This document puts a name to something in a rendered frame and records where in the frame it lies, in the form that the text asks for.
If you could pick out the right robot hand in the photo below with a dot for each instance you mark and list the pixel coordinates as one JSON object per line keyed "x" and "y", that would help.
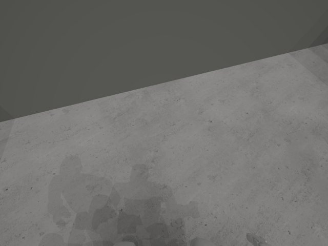
{"x": 256, "y": 240}

